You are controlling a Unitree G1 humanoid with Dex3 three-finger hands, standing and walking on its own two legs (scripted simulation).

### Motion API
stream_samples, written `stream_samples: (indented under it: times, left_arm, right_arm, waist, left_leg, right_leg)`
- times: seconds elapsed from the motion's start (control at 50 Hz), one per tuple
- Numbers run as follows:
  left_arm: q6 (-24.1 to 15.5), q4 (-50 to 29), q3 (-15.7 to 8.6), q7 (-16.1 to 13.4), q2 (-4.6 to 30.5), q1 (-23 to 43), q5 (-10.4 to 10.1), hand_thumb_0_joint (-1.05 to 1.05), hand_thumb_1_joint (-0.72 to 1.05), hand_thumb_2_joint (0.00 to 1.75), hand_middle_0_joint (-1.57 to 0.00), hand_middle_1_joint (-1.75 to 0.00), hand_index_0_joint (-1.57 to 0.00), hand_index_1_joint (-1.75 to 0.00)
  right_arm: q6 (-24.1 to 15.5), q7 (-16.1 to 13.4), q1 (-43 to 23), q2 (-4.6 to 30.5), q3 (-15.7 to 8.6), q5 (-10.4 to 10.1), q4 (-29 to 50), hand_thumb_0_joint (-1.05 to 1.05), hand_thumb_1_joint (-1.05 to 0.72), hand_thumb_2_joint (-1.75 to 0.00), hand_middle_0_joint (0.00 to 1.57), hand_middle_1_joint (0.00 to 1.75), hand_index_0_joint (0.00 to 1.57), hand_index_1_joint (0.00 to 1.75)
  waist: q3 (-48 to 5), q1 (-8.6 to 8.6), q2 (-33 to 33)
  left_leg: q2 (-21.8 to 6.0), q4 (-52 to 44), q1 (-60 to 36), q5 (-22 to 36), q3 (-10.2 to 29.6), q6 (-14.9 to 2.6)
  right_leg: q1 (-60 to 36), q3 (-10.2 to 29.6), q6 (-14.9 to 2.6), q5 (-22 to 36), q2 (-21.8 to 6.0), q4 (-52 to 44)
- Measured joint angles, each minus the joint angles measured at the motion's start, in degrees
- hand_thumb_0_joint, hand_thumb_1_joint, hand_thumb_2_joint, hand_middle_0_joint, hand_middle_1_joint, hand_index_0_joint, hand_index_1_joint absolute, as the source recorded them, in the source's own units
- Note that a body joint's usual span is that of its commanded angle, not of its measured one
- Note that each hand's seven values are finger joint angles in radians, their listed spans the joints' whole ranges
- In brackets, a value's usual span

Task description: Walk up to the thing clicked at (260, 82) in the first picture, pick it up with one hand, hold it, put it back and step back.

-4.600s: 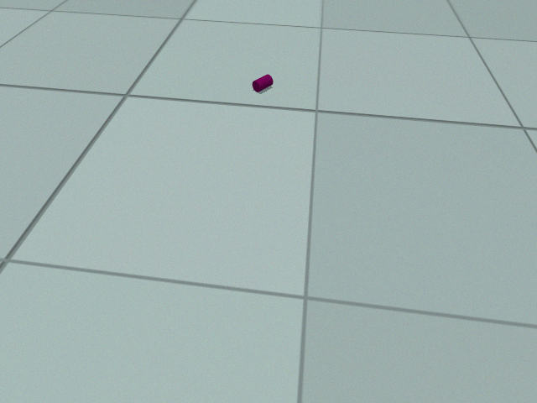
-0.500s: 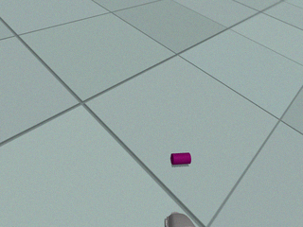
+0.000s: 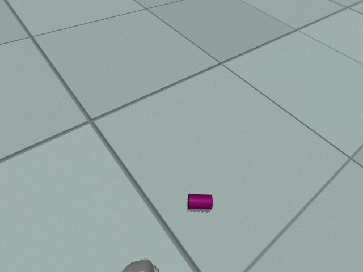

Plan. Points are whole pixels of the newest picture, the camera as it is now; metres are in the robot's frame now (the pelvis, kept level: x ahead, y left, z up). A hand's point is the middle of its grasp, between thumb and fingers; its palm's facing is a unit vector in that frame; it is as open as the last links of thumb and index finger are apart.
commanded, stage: walk up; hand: left
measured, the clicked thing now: (199, 201) +0.55 -0.12 -0.71
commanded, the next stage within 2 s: none
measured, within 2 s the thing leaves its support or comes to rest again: neither
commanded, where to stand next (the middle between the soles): +0.24 -0.43 m, yaw +3 degrees
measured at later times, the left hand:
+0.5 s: hand out of the picture +0.14 +0.05 -0.14, palm faces -0.04 -0.93 -0.37, open 7.4 cm
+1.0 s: hand (237, 241) +0.23 -0.14 -0.15, palm faces -0.07 -0.92 -0.38, open 7.4 cm
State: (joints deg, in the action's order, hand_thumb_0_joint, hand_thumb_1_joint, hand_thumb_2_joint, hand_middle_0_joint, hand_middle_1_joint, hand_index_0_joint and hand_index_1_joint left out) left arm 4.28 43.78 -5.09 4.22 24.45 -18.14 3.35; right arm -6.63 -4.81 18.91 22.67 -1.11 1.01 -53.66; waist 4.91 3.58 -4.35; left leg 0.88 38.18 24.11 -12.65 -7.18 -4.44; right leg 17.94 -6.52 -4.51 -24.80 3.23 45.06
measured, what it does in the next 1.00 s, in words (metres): steps to the right: right foot, then left foot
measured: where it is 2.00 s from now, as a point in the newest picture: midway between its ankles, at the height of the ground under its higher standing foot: outside the picture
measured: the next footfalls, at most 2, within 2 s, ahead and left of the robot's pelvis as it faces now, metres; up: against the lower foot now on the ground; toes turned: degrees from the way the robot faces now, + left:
right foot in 0.34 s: +0.12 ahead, -0.35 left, +0.00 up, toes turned -5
left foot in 0.64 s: +0.21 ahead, -0.21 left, +0.00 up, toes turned +5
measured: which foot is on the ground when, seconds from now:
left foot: down 0.00-0.36, up 0.38-0.62, down 0.64-1.00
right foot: up 0.00-0.32, down 0.34-0.66, up 0.68-0.98, down 1.00-1.00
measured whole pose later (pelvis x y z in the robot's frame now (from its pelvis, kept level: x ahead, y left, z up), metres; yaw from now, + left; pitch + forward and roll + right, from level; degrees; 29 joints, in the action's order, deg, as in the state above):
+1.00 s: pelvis +0.13 -0.43 -0.02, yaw -2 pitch -2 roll +0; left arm 3.3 46.3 -6.5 4.3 28.3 -14.2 1.8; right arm -3.6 -3.4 20.3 28.7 -3.3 2.8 -52.5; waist 4.0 -1.4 -4.7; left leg -10.9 48.2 24.9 -23.4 0.1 -1.4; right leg 25.5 3.3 1.6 -22.2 -5.3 47.5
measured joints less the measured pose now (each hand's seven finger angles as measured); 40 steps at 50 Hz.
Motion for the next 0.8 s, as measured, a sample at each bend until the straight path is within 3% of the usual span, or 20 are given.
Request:
stream_samples:
  times: [0.06, 0.14, 0.2, 0.28, 0.34, 0.36, 0.38, 0.42, 0.48, 0.58, 0.64, 0.66, 0.7, 0.74, 0.8]
  left_arm:
    - [1.0, 0.2, 0.6, -0.1, -0.7, 1.0, 0.4, 0.01, 0.9, 0.9, -0.2, -0.3, -0.2, -0.3]
    - [1.1, 0.0, 0.2, 0.7, 0.2, 2.8, 0.3, 0.01, 0.9, 0.9, -0.2, -0.3, -0.2, -0.3]
    - [1.1, -0.7, -0.7, 1.4, 1.3, 4.4, 0.1, 0.01, 0.9, 0.9, -0.2, -0.3, -0.2, -0.3]
    - [1.7, -0.7, -1.8, 2.3, 3.2, 5.7, 0.0, 0.01, 0.9, 0.9, -0.2, -0.3, -0.2, -0.3]
    - [1.2, -0.5, -2.8, 2.5, 4.6, 5.5, -0.2, 0.01, 0.9, 0.9, -0.2, -0.3, -0.2, -0.3]
    - [0.6, -0.4, -3.2, 2.3, 4.5, 5.5, 0.0, 0.01, 0.9, 0.9, -0.2, -0.3, -0.2, -0.3]
    - [0.0, -0.6, -3.2, 1.9, 4.1, 5.2, 0.4, 0.01, 0.9, 0.9, -0.2, -0.3, -0.2, -0.3]
    - [-0.5, -0.5, -2.5, 1.1, 2.7, 4.8, 0.1, 0.01, 0.9, 0.9, -0.2, -0.3, -0.2, -0.3]
    - [-0.8, 0.2, -1.1, 0.5, 0.2, 3.2, -0.2, 0.01, 0.9, 0.9, -0.2, -0.3, -0.2, -0.3]
    - [-0.7, 0.2, -0.2, -0.1, -0.6, 0.7, 0.2, 0.01, 0.9, 0.9, -0.2, -0.3, -0.2, -0.3]
    - [0.1, -0.6, 0.4, -0.2, 0.1, -0.2, 0.3, 0.01, 0.9, 0.9, -0.2, -0.3, -0.21, -0.3]
    - [0.3, -0.7, 0.5, -0.3, 0.2, -0.2, 0.0, 0.01, 0.9, 0.9, -0.2, -0.3, -0.2, -0.3]
    - [1.0, -0.3, 0.7, -0.7, 0.0, 0.6, 0.0, 0.01, 0.9, 0.9, -0.2, -0.3, -0.2, -0.3]
    - [1.6, 0.1, 1.1, -0.6, -0.1, 0.9, 0.4, 0.01, 0.9, 0.9, -0.2, -0.3, -0.2, -0.3]
    - [1.6, 0.4, 0.9, 0.0, 0.5, 2.1, 0.3, 0.01, 0.9, 0.9, -0.2, -0.3, -0.2, -0.3]
  right_arm:
    - [0.7, -0.7, -0.6, 0.2, -0.1, -0.6, 0.9, 0.0, -0.89, -0.9, 0.21, 0.3, 0.21, 0.3]
    - [0.9, -1.0, -0.4, 0.8, -0.5, -0.2, 1.0, 0.0, -0.89, -0.9, 0.21, 0.3, 0.21, 0.3]
    - [0.7, -0.5, 0.3, 2.2, -1.1, 0.5, 1.1, 0.01, -0.89, -0.9, 0.21, 0.3, 0.21, 0.3]
    - [0.8, 0.0, 0.9, 4.4, -1.9, 1.4, 1.2, 0.01, -0.89, -0.9, 0.21, 0.3, 0.21, 0.3]
    - [1.7, 0.1, 1.1, 6.4, -2.4, 1.8, 0.4, 0.01, -0.89, -0.9, 0.21, 0.3, 0.21, 0.3]
    - [2.4, -0.1, 0.9, 7.3, -2.7, 1.9, -0.2, 0.01, -0.89, -0.9, 0.21, 0.3, 0.21, 0.3]
    - [3.3, -0.5, 0.6, 7.9, -3.1, 1.8, -1.1, 0.01, -0.89, -0.9, 0.21, 0.3, 0.21, 0.3]
    - [4.9, -1.5, -0.5, 7.9, -3.6, 0.8, -2.9, 0.01, -0.9, -0.9, 0.2, 0.3, 0.21, 0.3]
    - [4.4, -1.5, -2.0, 7.2, -3.1, -0.3, -4.2, 0.01, -0.9, -0.9, 0.2, 0.3, 0.21, 0.3]
    - [1.9, -0.3, -1.8, 3.5, -1.3, -0.4, -3.0, 0.01, -0.9, -0.9, 0.2, 0.3, 0.21, 0.3]
    - [0.4, -0.2, -0.3, 1.5, -0.5, -0.4, -1.4, 0.01, -0.9, -0.9, 0.2, 0.3, 0.21, 0.3]
    - [-0.1, -0.5, 0.3, 1.1, -0.6, 0.1, -0.7, 0.01, -0.9, -0.9, 0.2, 0.3, 0.21, 0.3]
    - [0.1, -0.9, 0.3, 0.4, -0.5, 0.3, 0.3, 0.0, -0.9, -0.9, 0.21, 0.3, 0.21, 0.3]
    - [0.7, -1.2, -0.1, 0.1, -0.5, -0.1, 0.7, 0.0, -0.9, -0.9, 0.21, 0.3, 0.21, 0.3]
    - [0.8, -1.2, 0.3, 0.3, -0.8, 0.0, 1.2, 0.0, -0.89, -0.9, 0.21, 0.3, 0.21, 0.3]
  waist:
    - [0.8, -1.87, -1.5]
    - [0.7, -3.06, -3.3]
    - [0.6, -3.57, -3.3]
    - [-0.3, -4.42, -2.6]
    - [-1.6, -4.7, -1.6]
    - [-1.6, -4.36, -0.1]
    - [-1.7, -4.03, 1.0]
    - [-1.5, -3.2, 2.0]
    - [-1.2, -1.97, 3.6]
    - [-0.3, 0.04, 2.6]
    - [0.0, 0.6, 1.1]
    - [0.3, 0.03, 0.4]
    - [1.4, -0.91, -1.2]
    - [1.7, -1.89, -2.0]
    - [1.6, -2.73, -3.0]
  left_leg:
    - [-0.8, 2.1, -0.3, -2.3, 0.1, 0.5]
    - [-3.3, 0.9, -2.1, -2.6, 0.6, 2.87]
    - [-6.0, 1.8, -2.1, -3.5, 1.8, 4.06]
    - [-10.1, 3.7, -1.5, -5.6, 3.8, 4.79]
    - [-13.6, 6.5, -0.3, -8.1, 6.0, 4.76]
    - [-15.0, 9.4, 0.7, -11.2, 8.0, 3.41]
    - [-14.5, 14.6, 2.7, -15.5, 10.7, 2.75]
    - [-10.4, 25.1, 6.4, -18.1, 12.9, 2.36]
    - [-6.2, 29.6, 9.5, -15.4, 9.4, 2.15]
    - [-2.4, 17.5, 7.6, -13.8, 0.9, 1.71]
    - [-0.6, 3.5, 1.9, -5.0, -0.5, 0.97]
    - [-0.2, 1.7, 1.1, -1.2, -0.3, 0.36]
    - [0.0, 3.5, 1.0, -2.4, -0.2, 0.2]
    - [-1.1, 3.4, -0.1, -3.2, 0.0, 0.81]
    - [-3.0, 2.0, -1.7, -3.2, 0.6, 2.37]
  right_leg:
    - [7.0, 6.2, 4.04, -3.1, 0.9, 17.0]
    - [13.2, 11.8, 5.03, 0.3, -2.6, 23.5]
    - [15.2, 13.7, 5.53, 1.6, -6.4, 21.1]
    - [14.1, 12.7, 5.65, 0.4, -10.1, 12.5]
    - [9.8, 9.9, 5.27, 2.0, -10.1, 4.1]
    - [9.4, 8.7, 6.55, 2.8, -8.5, 4.5]
    - [10.0, 7.6, 6.9, 1.7, -7.4, 6.6]
    - [9.4, 6.1, 6.2, 0.4, -6.4, 7.6]
    - [6.0, 4.3, 4.28, 1.7, -4.7, 2.9]
    - [1.2, 2.0, 0.99, 2.9, -2.3, -3.4]
    - [0.5, 1.0, -0.19, 1.1, -0.9, -2.4]
    - [1.3, 1.0, -0.04, 0.0, -0.9, 0.3]
    - [4.7, 4.6, 2.2, -2.5, -0.2, 9.6]
    - [8.6, 7.3, 3.36, -3.6, 0.2, 18.6]
    - [12.6, 10.5, 4.24, -0.9, -2.3, 23.1]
